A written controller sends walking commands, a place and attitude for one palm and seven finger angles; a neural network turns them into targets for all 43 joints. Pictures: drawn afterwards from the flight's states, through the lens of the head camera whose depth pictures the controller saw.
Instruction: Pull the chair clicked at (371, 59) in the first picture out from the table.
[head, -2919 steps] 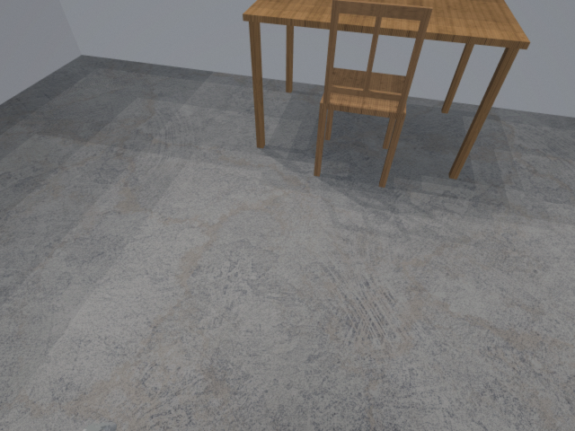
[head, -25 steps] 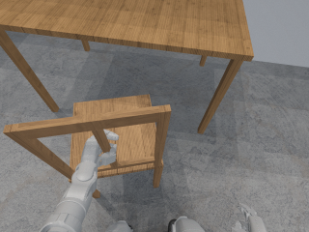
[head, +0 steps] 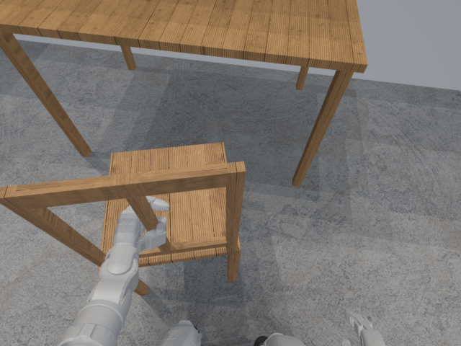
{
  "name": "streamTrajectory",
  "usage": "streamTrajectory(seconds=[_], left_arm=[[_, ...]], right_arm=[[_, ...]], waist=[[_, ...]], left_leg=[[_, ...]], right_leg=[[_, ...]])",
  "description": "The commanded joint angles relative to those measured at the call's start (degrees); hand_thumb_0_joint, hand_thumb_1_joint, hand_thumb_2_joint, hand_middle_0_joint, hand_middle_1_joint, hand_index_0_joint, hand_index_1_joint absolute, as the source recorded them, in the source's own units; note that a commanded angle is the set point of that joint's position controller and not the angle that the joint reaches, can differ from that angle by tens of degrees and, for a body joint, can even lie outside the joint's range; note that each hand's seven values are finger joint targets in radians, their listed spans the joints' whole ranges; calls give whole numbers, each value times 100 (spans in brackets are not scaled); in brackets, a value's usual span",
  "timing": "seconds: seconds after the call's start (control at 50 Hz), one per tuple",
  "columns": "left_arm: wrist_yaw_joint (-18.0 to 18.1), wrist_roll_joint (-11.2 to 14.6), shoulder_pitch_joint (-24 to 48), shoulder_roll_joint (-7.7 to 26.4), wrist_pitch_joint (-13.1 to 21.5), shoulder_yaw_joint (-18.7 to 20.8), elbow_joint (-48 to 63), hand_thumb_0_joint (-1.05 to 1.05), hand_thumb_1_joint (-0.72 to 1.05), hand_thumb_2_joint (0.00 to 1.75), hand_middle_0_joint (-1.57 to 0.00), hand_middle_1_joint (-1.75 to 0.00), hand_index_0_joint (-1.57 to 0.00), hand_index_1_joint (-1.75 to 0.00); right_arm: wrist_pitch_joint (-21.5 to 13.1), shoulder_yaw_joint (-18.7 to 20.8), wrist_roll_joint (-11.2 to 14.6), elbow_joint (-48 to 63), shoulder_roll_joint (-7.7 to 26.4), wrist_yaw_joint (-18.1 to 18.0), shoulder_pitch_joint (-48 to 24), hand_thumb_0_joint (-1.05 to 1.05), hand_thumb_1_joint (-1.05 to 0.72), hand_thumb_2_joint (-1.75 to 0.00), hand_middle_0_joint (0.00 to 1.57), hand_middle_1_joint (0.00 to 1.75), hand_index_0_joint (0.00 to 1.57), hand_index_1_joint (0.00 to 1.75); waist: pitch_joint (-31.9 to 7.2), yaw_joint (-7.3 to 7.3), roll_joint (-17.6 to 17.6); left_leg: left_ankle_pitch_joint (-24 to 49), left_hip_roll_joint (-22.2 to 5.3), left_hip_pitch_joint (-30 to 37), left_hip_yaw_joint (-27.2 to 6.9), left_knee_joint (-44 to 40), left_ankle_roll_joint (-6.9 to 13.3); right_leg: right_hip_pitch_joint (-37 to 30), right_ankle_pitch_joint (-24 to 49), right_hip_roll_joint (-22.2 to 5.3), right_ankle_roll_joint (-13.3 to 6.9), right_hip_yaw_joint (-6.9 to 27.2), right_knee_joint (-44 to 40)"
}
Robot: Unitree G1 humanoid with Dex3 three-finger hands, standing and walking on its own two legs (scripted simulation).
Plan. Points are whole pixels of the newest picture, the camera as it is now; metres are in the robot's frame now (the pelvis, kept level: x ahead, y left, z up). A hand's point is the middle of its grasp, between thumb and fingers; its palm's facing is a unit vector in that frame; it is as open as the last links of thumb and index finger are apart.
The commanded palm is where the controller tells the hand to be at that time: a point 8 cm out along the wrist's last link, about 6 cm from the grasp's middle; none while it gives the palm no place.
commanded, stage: step backward, pulling the chair out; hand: left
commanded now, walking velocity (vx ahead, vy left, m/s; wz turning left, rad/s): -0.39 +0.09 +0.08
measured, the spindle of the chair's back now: (153, 225) +0.34 +0.18 -0.09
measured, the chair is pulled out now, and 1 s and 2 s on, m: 0.39 0.61 0.65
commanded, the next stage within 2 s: stop walking, hand still on the chair in 0.82 s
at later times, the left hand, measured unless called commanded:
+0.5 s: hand (160, 290) +0.21 +0.14 -0.06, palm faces +0.09 -0.98 -0.17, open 5.3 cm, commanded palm +0.18 +0.19 -0.06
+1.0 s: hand out of the picture +0.09 +0.13 -0.06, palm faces +0.04 -0.99 -0.15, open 5.3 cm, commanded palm +0.07 +0.18 -0.05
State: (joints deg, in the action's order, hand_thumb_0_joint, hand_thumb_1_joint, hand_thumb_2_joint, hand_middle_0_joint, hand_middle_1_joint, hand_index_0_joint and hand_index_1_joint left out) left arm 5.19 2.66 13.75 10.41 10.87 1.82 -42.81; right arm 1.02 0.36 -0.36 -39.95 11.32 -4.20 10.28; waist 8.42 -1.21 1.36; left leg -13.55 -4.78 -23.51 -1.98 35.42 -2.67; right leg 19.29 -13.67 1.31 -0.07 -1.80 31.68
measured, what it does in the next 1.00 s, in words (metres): walks backwards: left foot, then right foot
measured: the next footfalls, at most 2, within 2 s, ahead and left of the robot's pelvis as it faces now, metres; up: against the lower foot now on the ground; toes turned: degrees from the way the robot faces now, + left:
left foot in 0.24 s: -0.02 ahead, +0.14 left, +0.00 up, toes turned +1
right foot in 0.46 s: -0.04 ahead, -0.14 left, +0.00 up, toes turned +0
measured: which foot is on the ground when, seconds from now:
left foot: down 0.00-0.04, up 0.06-0.22, down 0.24-0.52, up 0.54-0.76, down 0.78-1.00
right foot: down 0.00-0.28, up 0.30-0.44, down 0.46-0.80, up 0.82-0.96, down 0.98-1.00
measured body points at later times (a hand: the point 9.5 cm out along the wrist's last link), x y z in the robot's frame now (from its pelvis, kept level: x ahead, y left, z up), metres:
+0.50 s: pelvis -0.10 -0.02 +0.00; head -0.02 -0.02 +0.44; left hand +0.20 +0.19 -0.05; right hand +0.03 -0.25 -0.13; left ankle -0.06 +0.14 -0.73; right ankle -0.08 -0.14 -0.73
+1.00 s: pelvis -0.21 -0.02 +0.00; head -0.15 -0.02 +0.45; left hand +0.08 +0.18 -0.05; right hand -0.09 -0.25 -0.13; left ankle -0.21 +0.14 -0.73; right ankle -0.19 -0.13 -0.73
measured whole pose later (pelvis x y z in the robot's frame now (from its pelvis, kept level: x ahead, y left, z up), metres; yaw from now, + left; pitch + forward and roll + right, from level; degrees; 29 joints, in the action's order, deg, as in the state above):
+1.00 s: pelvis -0.21 -0.02 +0.00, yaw +1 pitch +0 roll -2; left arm 4.4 3.4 13.5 8.1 7.6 -1.0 -42.8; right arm 1.6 -0.3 1.0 -38.6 11.6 -4.0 12.0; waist 8.3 -0.4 2.5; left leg -17.2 -6.1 -17.7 0.8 34.8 -3.2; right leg 16.4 -12.1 0.8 -0.3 -2.7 29.6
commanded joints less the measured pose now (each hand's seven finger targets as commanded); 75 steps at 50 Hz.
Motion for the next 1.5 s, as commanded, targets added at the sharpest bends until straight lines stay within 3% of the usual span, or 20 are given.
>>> streamTrajectory(seconds=[0.0,0.04,0.1,0.18,0.24,0.3,0.4,0.46,0.5,0.54,0.7,0.76,0.8,0.86,0.96,1.0,1.04,1.18,1.32,1.48], left_arm=[[39,-269,918,963,462,249,926,0,90,90,-50,-145,-50,-145],[109,-242,853,1124,474,311,853,0,90,90,-50,-145,-50,-145],[175,-251,464,1071,278,416,706,0,90,90,-50,-145,-50,-145],[146,-129,520,698,191,115,931,0,90,90,-50,-145,-50,-145],[93,-73,811,409,187,-261,1281,0,90,90,-50,-145,-50,-145],[64,-173,1188,536,216,-186,1646,0,90,90,-50,-145,-50,-145],[19,-275,1265,489,312,-147,1000,0,90,90,-50,-145,-50,-145],[15,-338,1384,660,400,-25,829,0,90,90,-50,-145,-50,-145],[97,-237,1045,1204,437,354,613,0,90,90,-50,-145,-50,-145],[145,-271,996,1067,326,322,406,0,90,90,-50,-145,-50,-145],[123,-135,782,543,-15,-63,517,0,90,90,-50,-145,-50,-145],[48,-76,1050,204,-27,-421,845,0,90,90,-50,-145,-50,-145],[-36,-90,1564,219,35,-467,1449,0,90,90,-50,-145,-50,-145],[-38,-90,1344,-20,6,-508,925,0,90,90,-50,-145,-50,-145],[-35,-247,1360,451,85,-271,1535,0,90,90,-50,-145,-50,-145],[56,-116,1080,811,-113,63,1122,0,90,90,-50,-145,-50,-145],[104,-101,1140,736,-148,22,1084,0,90,90,-50,-145,-50,-145],[82,-189,1107,538,-92,-100,689,0,90,90,-50,-145,-50,-145],[52,-206,847,306,3,-281,730,0,90,90,-50,-145,-50,-145],[34,-227,563,192,-1,-427,851,0,90,90,-50,-145,-50,-145]], right_arm=[[-200,461,98,537,979,-79,245,0,-90,-90,20,30,20,30],[-190,425,152,658,898,-168,-127,0,-90,-90,20,30,20,30],[-208,216,57,581,870,-185,-362,0,-90,-90,20,30,20,30],[-146,199,123,585,914,-256,-91,0,-90,-90,20,30,20,30],[-46,309,124,770,1121,-285,-24,0,-90,-90,20,30,20,30],[-53,254,-47,783,906,-204,-185,0,-90,-90,20,30,20,30],[-251,371,-50,404,963,-8,276,0,-90,-90,20,30,20,30],[-217,369,19,465,933,-4,120,0,-90,-90,20,30,20,30],[-188,486,168,554,936,-129,155,0,-90,-90,20,30,20,30],[-206,322,99,603,822,-165,-343,0,-90,-90,20,30,20,30],[-62,179,157,557,907,-279,-7,0,-90,-90,20,30,20,30],[50,298,141,771,1137,-319,54,0,-90,-90,20,30,20,30],[47,207,-3,868,878,-236,-215,0,-90,-90,20,30,20,30],[-74,332,58,644,975,-55,183,0,-90,-90,20,30,20,30],[-230,190,146,832,846,-34,100,0,-90,-90,20,30,20,30],[-204,331,279,795,928,-103,269,0,-90,-90,20,30,20,30],[-209,210,235,784,792,-132,112,0,-90,-90,20,30,20,30],[-220,143,134,669,763,-199,-22,0,-90,-90,20,30,20,30],[-321,137,136,614,777,-213,-11,0,-90,-90,20,30,20,30],[-367,167,126,607,796,-186,6,0,-90,-90,20,30,20,30]], waist=[[-2603,-159,51],[-2575,-50,-858],[-2339,75,-348],[-2397,-60,-1025],[-2139,-23,99],[-2104,2,1679],[-2207,-121,1116],[-2454,-130,755],[-2691,-124,-1019],[-2456,128,-679],[-2371,-40,-1100],[-2108,49,364],[-2119,35,1763],[-1813,36,1226],[-2225,-40,725],[-2357,-46,-779],[-2154,-56,-691],[-1396,-8,-539],[-1393,46,212],[-1678,57,-25]], left_leg=[[2155,-472,934,-205,226,307],[-1288,338,61,18,1482,19],[-1573,295,-263,-537,1600,63],[-586,151,372,-202,-423,123],[1882,-812,920,-807,-1179,629],[2658,-1408,746,-1289,-1366,1031],[5025,-1268,2519,-955,-307,876],[3370,-765,1562,-316,17,464],[-359,166,420,290,1100,1],[-1758,366,-328,-428,2215,21],[-616,198,773,78,-603,66],[1779,-950,1301,-481,-1581,602],[2399,-1480,981,-1074,-1559,1058],[3990,-1363,1920,-745,-704,991],[2041,-708,1482,-109,-232,432],[-163,-136,1009,296,-94,145],[-811,86,1043,239,-194,214],[-755,42,1139,70,-753,430],[192,-265,1245,-218,-1306,506],[1057,-276,1608,-22,-1155,387]], right_leg=[[-1232,2632,-829,-238,669,-678],[-1173,3196,-2057,-724,1640,-987],[-1152,2943,-2209,-934,1329,-757],[-1408,2767,-1675,-495,845,-513],[-663,1095,-526,115,226,-95],[-217,-1013,-297,26,159,1232],[149,-233,-204,-5,184,-281],[-880,1781,-496,-80,285,-773],[-1463,3948,-1773,-621,1519,-816],[-1258,3528,-2439,-982,1720,-862],[-1229,2510,-1799,-540,889,-694],[-503,917,-550,129,114,216],[-193,-947,-363,119,15,1438],[236,-836,-287,4,77,712],[-1251,1720,-692,-104,359,-877],[-1294,1032,-1246,-428,1108,-885],[-824,-209,-1417,-427,1160,-1197],[-278,-1805,-1008,-135,878,-1470],[-585,-316,-621,-61,403,-859],[-870,1015,-688,-107,495,-760]])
